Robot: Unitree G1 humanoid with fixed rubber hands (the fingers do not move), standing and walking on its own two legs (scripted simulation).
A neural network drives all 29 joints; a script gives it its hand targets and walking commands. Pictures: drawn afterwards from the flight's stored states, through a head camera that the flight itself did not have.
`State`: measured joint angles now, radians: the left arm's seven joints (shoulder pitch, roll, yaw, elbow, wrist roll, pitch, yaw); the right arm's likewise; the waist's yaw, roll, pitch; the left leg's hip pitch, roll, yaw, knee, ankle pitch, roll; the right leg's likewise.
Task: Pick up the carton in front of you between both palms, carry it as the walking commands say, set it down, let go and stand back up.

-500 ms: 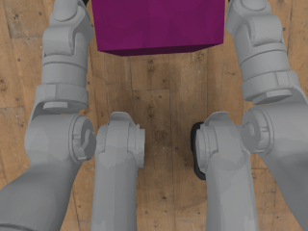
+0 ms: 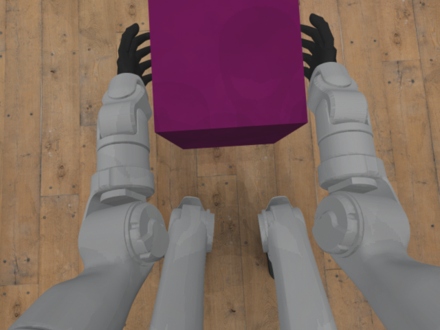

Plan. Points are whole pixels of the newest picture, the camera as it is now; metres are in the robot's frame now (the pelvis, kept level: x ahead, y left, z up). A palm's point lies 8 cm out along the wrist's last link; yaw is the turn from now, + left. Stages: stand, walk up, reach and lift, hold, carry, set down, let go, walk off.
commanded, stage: reach and lift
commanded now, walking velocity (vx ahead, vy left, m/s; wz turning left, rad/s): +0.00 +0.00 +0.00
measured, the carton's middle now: (226, 85) +0.52 +0.02 -0.13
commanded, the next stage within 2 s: none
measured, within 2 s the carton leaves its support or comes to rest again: neither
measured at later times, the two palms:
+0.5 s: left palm (83, 55) +0.46 +0.16 +0.10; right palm (392, 42) +0.47 -0.14 +0.10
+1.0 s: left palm out of the picture +0.41 +0.16 +0.25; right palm out of the picture +0.42 -0.14 +0.25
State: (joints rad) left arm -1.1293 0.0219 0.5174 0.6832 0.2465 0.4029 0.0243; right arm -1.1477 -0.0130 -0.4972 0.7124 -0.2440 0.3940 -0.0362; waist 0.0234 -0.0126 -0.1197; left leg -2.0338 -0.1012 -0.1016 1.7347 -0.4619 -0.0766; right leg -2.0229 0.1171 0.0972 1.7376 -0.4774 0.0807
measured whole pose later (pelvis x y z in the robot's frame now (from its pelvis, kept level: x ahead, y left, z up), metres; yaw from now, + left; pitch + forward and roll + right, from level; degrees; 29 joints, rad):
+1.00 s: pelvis +0.10 +0.00 +0.26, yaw +1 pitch +11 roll +0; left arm -0.32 -0.15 0.31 0.47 0.22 0.42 0.02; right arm -0.31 0.16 -0.30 0.47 -0.22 0.41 -0.03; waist 0.00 0.00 -0.15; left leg -0.57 -0.05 -0.14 0.68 -0.30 -0.03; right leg -0.56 0.06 0.14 0.68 -0.31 0.02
